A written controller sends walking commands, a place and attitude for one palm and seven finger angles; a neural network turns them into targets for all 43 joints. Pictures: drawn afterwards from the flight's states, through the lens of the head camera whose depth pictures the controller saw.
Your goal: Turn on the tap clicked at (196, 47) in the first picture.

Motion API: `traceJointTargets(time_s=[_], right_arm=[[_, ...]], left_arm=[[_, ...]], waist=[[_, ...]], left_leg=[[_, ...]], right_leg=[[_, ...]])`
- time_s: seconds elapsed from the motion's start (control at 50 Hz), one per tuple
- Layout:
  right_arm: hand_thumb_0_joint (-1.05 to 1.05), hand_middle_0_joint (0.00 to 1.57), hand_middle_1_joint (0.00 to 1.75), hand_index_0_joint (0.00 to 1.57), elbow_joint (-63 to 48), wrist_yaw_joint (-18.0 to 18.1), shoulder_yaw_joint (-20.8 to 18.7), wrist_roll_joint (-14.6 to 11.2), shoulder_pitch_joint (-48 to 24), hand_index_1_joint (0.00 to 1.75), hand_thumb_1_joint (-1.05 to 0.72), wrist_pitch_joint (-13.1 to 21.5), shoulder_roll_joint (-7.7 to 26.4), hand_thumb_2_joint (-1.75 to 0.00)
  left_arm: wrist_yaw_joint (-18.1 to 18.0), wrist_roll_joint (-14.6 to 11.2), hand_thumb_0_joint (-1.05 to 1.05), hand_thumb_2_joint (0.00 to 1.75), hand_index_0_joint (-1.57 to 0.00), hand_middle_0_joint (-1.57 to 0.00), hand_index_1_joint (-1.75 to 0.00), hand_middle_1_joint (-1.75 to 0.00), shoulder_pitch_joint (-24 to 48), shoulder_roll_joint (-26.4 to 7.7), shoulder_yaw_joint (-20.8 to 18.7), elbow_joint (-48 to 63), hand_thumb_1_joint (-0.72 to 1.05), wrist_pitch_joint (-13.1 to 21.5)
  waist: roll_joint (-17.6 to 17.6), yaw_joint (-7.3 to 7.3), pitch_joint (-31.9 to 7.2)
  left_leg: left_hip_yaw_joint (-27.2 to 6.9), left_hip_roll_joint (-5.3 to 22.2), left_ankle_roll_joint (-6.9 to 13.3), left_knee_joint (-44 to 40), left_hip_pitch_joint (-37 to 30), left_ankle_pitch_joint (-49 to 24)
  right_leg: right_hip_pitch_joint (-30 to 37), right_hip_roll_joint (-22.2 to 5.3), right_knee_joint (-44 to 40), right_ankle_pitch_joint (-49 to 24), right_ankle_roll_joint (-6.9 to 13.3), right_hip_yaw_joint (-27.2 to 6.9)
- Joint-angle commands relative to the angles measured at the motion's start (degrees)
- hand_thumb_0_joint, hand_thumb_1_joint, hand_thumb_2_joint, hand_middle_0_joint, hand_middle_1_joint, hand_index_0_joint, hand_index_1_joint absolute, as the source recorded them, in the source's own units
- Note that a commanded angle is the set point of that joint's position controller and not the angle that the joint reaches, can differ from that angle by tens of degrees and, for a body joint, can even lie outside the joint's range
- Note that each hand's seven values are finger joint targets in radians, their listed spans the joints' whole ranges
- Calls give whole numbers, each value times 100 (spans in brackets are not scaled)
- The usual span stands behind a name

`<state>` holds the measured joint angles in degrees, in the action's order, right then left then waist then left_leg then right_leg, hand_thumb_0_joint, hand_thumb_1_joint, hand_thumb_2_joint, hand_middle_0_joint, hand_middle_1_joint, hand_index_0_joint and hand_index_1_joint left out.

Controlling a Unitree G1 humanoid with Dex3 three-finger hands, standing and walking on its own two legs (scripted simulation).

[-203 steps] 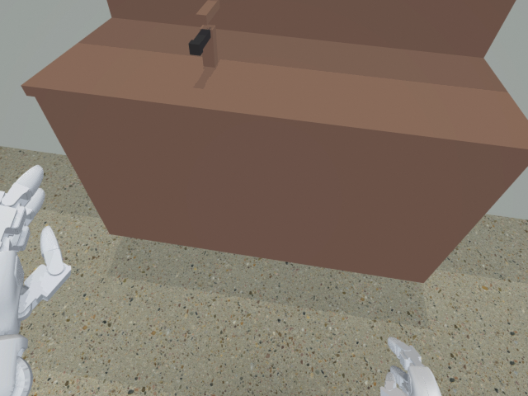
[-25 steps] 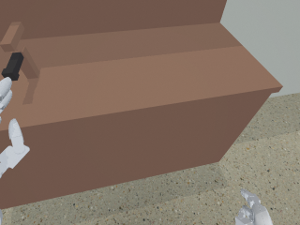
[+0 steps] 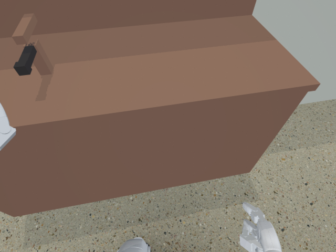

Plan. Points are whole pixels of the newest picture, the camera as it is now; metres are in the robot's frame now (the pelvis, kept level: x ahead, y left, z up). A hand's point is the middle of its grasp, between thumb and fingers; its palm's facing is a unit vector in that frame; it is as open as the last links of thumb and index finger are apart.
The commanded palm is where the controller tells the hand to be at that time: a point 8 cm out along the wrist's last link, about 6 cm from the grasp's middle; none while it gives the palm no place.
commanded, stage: come to a stop and stand still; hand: left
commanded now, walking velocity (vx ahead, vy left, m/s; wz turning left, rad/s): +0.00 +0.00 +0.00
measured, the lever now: (23, 68) +0.51 +0.46 +0.13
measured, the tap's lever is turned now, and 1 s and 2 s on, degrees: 0 0 0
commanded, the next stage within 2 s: look again from close up in 1.96 s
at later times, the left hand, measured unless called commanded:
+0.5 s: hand (9, 168) +0.20 +0.27 +0.19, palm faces +0.35 -0.89 -0.30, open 7.4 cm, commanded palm +0.14 +0.31 +0.19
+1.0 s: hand out of the picture +0.18 +0.35 +0.17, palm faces +0.44 -0.85 -0.28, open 7.4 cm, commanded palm +0.12 +0.37 +0.19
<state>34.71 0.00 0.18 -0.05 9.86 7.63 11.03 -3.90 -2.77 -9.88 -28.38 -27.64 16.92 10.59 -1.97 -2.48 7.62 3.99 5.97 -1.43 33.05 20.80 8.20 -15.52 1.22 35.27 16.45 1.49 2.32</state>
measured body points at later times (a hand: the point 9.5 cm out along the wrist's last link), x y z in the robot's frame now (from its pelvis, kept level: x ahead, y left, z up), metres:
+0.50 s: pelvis -0.03 +0.04 +0.01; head -0.04 +0.07 +0.46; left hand +0.17 +0.32 +0.20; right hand +0.13 -0.18 -0.06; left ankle +0.10 +0.13 -0.72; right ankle +0.03 -0.10 -0.72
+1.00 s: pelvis -0.05 +0.09 +0.02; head -0.04 +0.12 +0.46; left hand +0.15 +0.39 +0.18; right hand +0.13 -0.12 -0.05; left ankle +0.04 +0.15 -0.72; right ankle -0.05 -0.03 -0.70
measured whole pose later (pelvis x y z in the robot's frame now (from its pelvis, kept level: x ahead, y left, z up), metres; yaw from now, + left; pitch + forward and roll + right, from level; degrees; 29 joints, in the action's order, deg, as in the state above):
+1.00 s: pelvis -0.05 +0.09 +0.02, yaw -1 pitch -3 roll -2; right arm 34.3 1.4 1.8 1.1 12.2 8.2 9.3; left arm -7.4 -1.3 -19.0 -18.6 -19.7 23.1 8.4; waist 2.2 -2.3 3.8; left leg 0.5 -3.7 4.5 22.6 14.8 4.8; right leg -14.3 2.8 38.8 22.3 0.6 -1.3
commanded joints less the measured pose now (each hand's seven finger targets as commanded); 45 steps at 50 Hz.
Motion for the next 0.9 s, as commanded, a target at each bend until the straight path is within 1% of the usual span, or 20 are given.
traceJointTargets(time_s=[0.0,0.02,0.1,0.12,0.22,0.28,0.34,0.4,0.44,0.5,0.52,0.54,0.62,0.68,0.72,0.76,0.78,0.82,0.86,0.88], right_arm=[[0,20,30,20,-1247,-52,-251,-160,-318,30,-90,306,604,-90],[0,20,30,20,-1256,-15,-218,-168,-415,30,-90,316,585,-90],[0,20,30,20,-1229,173,-139,-22,-326,30,-90,298,586,-90],[0,20,30,20,-1167,232,-131,-10,-319,30,-90,290,644,-90],[0,20,30,20,-1095,325,-185,4,-196,30,-90,356,748,-90],[0,20,30,20,-1041,232,-223,24,-116,30,-90,398,749,-90],[0,20,30,20,-960,145,-199,30,-56,30,-90,407,688,-90],[0,20,30,20,-878,135,-163,41,-47,30,-90,321,691,-90],[0,20,30,20,-887,160,-130,43,-136,30,-90,289,707,-90],[0,20,30,20,-995,184,-154,30,-278,30,-90,271,699,-90],[0,20,30,20,-1060,206,-158,54,-364,30,-90,285,624,-90],[0,20,30,20,-1027,203,-179,91,-273,30,-90,290,604,-90],[0,20,30,20,-1094,90,-146,140,-261,30,-90,370,516,-90],[0,20,30,20,-966,84,-133,163,-261,30,-90,277,574,-90],[0,20,30,20,-763,87,-184,136,-107,30,-90,204,656,-90],[0,20,30,20,-656,133,-117,58,-132,30,-90,169,664,-90],[0,20,30,20,-633,182,-103,35,-167,30,-90,188,660,-90],[0,20,30,20,-760,276,-102,-34,-349,30,-90,308,753,-90],[0,20,30,20,-792,264,-89,-8,-277,30,-90,320,696,-90],[0,20,30,20,-843,256,-100,41,-291,30,-90,324,661,-90]], left_arm=[[63,-55,0,90,-20,-20,-30,-30,-1268,-145,288,2096,90,305],[-44,-61,0,90,-20,-20,-30,-30,-1520,-323,131,2218,90,310],[-250,54,0,90,-20,-20,-30,-30,-909,-654,-201,2735,90,422],[-350,69,0,90,-20,-20,-30,-30,-509,-974,-428,3016,90,478],[-420,103,0,90,-20,-20,-30,-30,-54,-514,-176,2226,90,571],[-326,147,0,90,-20,-20,-30,-30,-81,-242,101,1991,90,626],[-208,113,0,90,-20,-20,-30,-30,-491,74,481,1836,90,540],[-182,61,0,90,-20,-20,-30,-30,-781,104,486,1615,90,412],[-174,50,0,90,-20,-20,-30,-30,-709,17,380,1728,90,376],[-211,74,0,90,-20,-20,-30,-30,-463,-235,10,2097,90,433],[-208,81,0,90,-20,-20,-30,-30,-260,-513,-209,2372,90,465],[-208,87,0,90,-20,-20,-30,-30,-340,-311,-77,2437,90,508],[-232,104,0,90,-20,-20,-30,-30,-729,-380,-78,2936,90,548],[-249,69,0,90,-20,-20,-30,-30,-883,-196,101,2568,90,413],[-265,78,0,90,-20,-20,-30,-30,-981,187,337,1980,90,217],[-270,27,0,90,-20,-20,-30,-30,-559,127,423,1808,90,157],[-287,35,0,90,-20,-20,-30,-30,-368,61,393,1698,90,177],[-331,86,0,90,-20,-20,-30,-30,92,-1,408,1809,90,260],[-336,121,0,90,-20,-20,-30,-30,170,59,448,1905,90,343],[-358,145,0,90,-20,-20,-30,-30,169,-26,386,2097,90,354]], waist=[[1049,57,-1538],[697,70,-1279],[647,148,-780],[199,188,-691],[-926,114,-476],[-598,91,-728],[205,145,-796],[441,158,-637],[68,176,-594],[-959,90,-873],[-1223,58,-920],[-1274,67,-1121],[-642,24,-1482],[757,49,-1030],[1016,131,-735],[604,230,-668],[205,234,-734],[-737,167,-647],[-1178,173,-871],[-1170,153,-841]], left_leg=[[-99,-305,336,-280,-1063,227],[-37,-303,328,-361,-1051,660],[-117,-589,198,94,-859,1131],[-205,-540,189,-183,-903,1007],[-797,-278,289,-1379,-93,2351],[-604,-482,254,-994,-141,1910],[-440,-691,139,-269,-852,1175],[-540,-686,74,-341,-905,1433],[-962,-499,90,-1062,-629,2016],[-1875,79,376,-2610,662,3627],[-1887,175,410,-2767,724,3711],[-1835,180,421,-2672,583,3530],[-737,-319,247,-1527,-199,1992],[-629,-700,25,777,-753,794],[-673,-652,17,1310,-639,797],[-638,-641,57,67,-1103,735],[-716,-613,99,-516,-1401,802],[-1712,70,372,-1781,-953,1332],[-2788,629,569,-2822,-344,3335],[-2965,734,573,-3049,-335,3429]], right_leg=[[51,-722,-1399,-362,-166,-840],[-224,-728,-1609,316,-68,-855],[-1078,-886,-2147,2246,281,-1244],[-1067,-776,-1985,2083,248,-1030],[-201,-45,-1442,1748,49,-710],[206,-119,-1607,1409,83,-776],[-446,-458,-2050,1610,170,-958],[-932,-400,-2028,2174,120,-763],[-710,-100,-1535,1964,-18,-375],[814,482,219,1047,-165,8],[908,524,542,921,-177,45],[1002,473,462,775,-145,71],[1253,128,-1391,522,68,-161],[-572,-1242,-2604,1735,747,-2314],[-1142,-1435,-2554,2103,926,-2261],[-1167,-884,-1855,1656,535,-1308],[-1138,-493,-1422,1500,240,-915],[-626,117,-440,661,-128,-451],[-103,222,600,781,-169,-449],[-122,166,890,758,-134,-550]])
